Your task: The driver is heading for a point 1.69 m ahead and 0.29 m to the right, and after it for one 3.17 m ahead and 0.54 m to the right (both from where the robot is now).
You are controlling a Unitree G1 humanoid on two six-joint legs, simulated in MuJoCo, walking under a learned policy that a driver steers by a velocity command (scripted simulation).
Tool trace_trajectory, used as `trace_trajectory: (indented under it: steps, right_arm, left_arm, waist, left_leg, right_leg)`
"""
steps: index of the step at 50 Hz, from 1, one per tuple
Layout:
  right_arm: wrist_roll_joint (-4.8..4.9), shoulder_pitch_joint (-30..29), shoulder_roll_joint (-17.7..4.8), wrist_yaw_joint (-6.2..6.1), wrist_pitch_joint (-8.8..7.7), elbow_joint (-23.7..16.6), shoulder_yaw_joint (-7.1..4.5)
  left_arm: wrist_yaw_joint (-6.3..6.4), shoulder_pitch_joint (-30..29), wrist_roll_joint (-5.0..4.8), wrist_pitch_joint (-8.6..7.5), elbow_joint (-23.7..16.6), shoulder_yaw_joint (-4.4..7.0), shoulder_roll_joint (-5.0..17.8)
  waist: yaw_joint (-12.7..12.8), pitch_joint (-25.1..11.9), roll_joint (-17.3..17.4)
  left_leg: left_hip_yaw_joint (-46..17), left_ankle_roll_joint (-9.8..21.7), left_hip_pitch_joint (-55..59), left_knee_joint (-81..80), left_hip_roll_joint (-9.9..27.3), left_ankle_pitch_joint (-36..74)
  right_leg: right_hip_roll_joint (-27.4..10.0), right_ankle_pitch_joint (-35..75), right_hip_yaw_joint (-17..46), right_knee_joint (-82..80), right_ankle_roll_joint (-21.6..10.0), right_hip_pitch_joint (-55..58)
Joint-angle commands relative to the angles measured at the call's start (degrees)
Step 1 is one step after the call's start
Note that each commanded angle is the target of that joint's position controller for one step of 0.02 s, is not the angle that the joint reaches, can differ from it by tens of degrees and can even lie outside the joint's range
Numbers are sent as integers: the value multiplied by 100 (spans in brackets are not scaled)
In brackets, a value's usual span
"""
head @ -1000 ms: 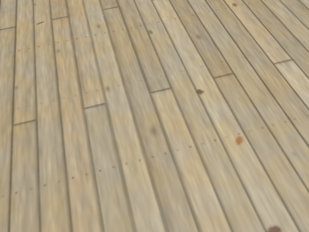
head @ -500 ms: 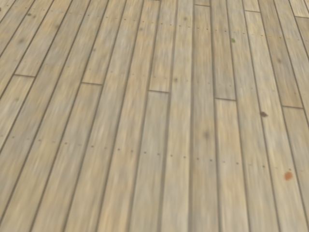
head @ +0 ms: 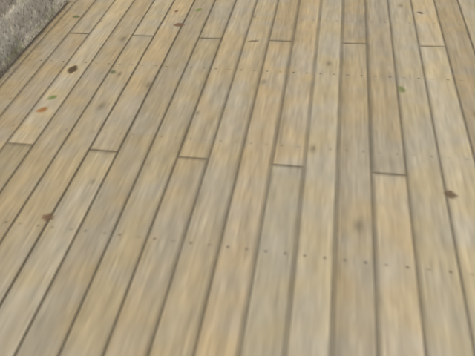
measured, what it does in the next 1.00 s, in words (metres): walks ahead: left foot, then right foot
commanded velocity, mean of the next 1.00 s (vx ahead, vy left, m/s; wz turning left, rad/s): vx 0.42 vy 0.00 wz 0.02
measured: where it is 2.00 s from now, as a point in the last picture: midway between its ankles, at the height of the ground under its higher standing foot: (258, 230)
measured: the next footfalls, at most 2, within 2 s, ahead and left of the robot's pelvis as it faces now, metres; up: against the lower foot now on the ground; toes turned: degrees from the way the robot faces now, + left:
left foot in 0.22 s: +0.04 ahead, +0.12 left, +0.00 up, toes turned +0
right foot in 0.68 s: +0.40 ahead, -0.07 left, +0.00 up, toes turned -4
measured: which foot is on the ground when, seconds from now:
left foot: up 0.00-0.20, down 0.22-0.70, up 0.72-1.00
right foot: down 0.00-0.22, up 0.24-0.66, down 0.68-1.00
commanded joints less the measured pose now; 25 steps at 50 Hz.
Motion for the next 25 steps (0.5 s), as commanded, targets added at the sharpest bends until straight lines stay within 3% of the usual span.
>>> trace_trajectory:
  steps: [1, 6, 8, 10, 11, 12, 13, 14, 16, 18, 25]
  right_arm:
    - [6, -854, -321, 18, -190, -484, -18]
    - [76, -817, -237, 58, -343, -440, 46]
    - [113, -477, -201, 39, -406, -318, 58]
    - [109, 396, -184, -33, -490, 36, 42]
    - [88, 955, -424, -97, -557, 199, -13]
    - [35, 1538, -960, -153, -608, 211, -100]
    - [37, 1441, -1209, -139, -611, 294, -169]
    - [61, 901, -883, -111, -618, 177, -86]
    - [114, 336, -550, -49, -708, -1, 16]
    - [124, 496, -382, -47, -804, 102, 78]
    - [133, 1188, -268, -49, -869, 509, 164]
  left_arm:
    - [23, 465, -10, -125, 19, 247, 955]
    - [-51, 545, 34, -213, 217, 314, 1073]
    - [-99, 266, 7, -218, 179, 338, 1101]
    - [-125, -53, -39, -209, 137, 339, 1012]
    - [-139, -259, -3, -255, 27, 259, 741]
    - [-185, -523, -20, -309, -231, 93, 151]
    - [-189, -826, 68, -332, -344, 172, 535]
    - [-252, -793, 86, -342, -295, 238, 758]
    - [-387, -327, 75, -374, -24, 247, 735]
    - [-445, -373, 159, -339, 47, 225, 644]
    - [-466, -1717, 125, -274, -467, 79, 378]
  waist:
    - [407, 563, -983]
    - [372, 578, -1049]
    - [126, 578, -962]
    - [-354, 475, -590]
    - [-604, 277, -112]
    - [-849, -90, 1126]
    - [-774, 671, 859]
    - [-403, 1059, 283]
    - [-38, 834, 250]
    - [-38, 662, 259]
    - [-277, 841, 251]
  left_leg:
    - [383, -129, -1381, -614, 298, -205]
    - [645, 119, -367, -1723, 299, -605]
    - [780, 329, 591, -2439, 250, -242]
    - [905, 509, 2386, -3354, 116, 575]
    - [159, 583, 3418, -3563, 675, 21]
    - [-2074, 892, 3898, -4470, 2253, -2049]
    - [-3180, 1384, 2937, -4977, 2859, -2770]
    - [-2763, 1392, 2477, -4918, 2586, -2591]
    - [-1708, 1081, 2288, -4952, 1943, -1319]
    - [-976, 1025, 2301, -4902, 1616, 29]
    - [-130, 1154, 2151, -4718, 1389, 2670]
  right_leg:
    - [-1453, -1628, 1800, -1227, -892, 1026]
    - [-1471, -1697, 1739, -1232, -1036, 393]
    - [-1381, -1606, 1565, -1155, -997, -326]
    - [-1040, -1812, 1171, -485, -749, -1597]
    - [-729, -1946, 822, 338, -520, -2549]
    - [-53, -1964, -100, 2251, -218, -3332]
    - [-8, -1688, -81, 3102, -244, -3980]
    - [-377, -1094, 231, 3551, -270, -3958]
    - [-561, -356, 161, 3666, -134, -3571]
    - [-623, 103, -48, 3862, 19, -3481]
    - [-581, 912, -494, 2712, 326, -3573]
